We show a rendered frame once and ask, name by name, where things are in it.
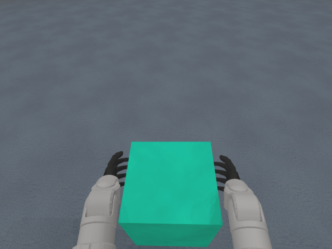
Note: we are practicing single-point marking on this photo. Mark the right robot hand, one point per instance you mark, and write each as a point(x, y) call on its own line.
point(230, 172)

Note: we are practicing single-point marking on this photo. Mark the robot left forearm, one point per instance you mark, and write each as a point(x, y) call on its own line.
point(99, 217)

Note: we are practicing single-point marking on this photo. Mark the left robot hand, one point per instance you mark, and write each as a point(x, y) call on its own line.
point(112, 168)

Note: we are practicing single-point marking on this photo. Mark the robot right forearm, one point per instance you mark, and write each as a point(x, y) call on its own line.
point(246, 218)

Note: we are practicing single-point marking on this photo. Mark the carton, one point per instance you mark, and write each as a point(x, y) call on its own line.
point(170, 195)

